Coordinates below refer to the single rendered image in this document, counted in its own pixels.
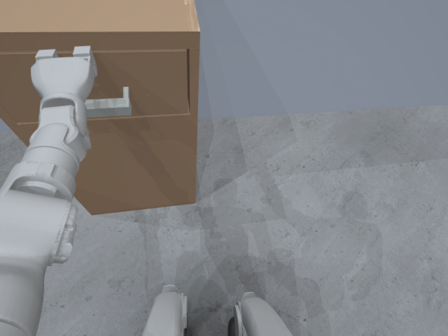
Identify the robot left hand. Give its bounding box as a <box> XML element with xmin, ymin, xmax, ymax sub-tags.
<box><xmin>31</xmin><ymin>45</ymin><xmax>97</xmax><ymax>150</ymax></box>

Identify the robot left forearm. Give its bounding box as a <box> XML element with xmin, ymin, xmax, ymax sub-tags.
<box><xmin>0</xmin><ymin>93</ymin><xmax>87</xmax><ymax>202</ymax></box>

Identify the cabinet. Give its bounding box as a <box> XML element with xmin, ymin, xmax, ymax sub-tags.
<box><xmin>0</xmin><ymin>0</ymin><xmax>200</xmax><ymax>215</ymax></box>

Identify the robot thigh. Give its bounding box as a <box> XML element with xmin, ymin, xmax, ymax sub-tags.
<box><xmin>142</xmin><ymin>292</ymin><xmax>187</xmax><ymax>336</ymax></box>
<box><xmin>233</xmin><ymin>297</ymin><xmax>293</xmax><ymax>336</ymax></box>

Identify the robot left thigh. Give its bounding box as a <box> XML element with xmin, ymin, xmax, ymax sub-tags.
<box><xmin>142</xmin><ymin>292</ymin><xmax>187</xmax><ymax>336</ymax></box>

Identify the handle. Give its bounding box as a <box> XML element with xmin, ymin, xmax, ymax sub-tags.
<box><xmin>85</xmin><ymin>87</ymin><xmax>132</xmax><ymax>118</ymax></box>

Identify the robot right thigh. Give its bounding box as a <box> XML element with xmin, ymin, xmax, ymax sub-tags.
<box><xmin>233</xmin><ymin>297</ymin><xmax>293</xmax><ymax>336</ymax></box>

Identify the drawer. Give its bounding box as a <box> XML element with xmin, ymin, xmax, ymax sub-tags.
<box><xmin>0</xmin><ymin>49</ymin><xmax>188</xmax><ymax>123</ymax></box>

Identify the left robot upper arm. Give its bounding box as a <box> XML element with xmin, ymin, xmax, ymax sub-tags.
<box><xmin>0</xmin><ymin>190</ymin><xmax>78</xmax><ymax>336</ymax></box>

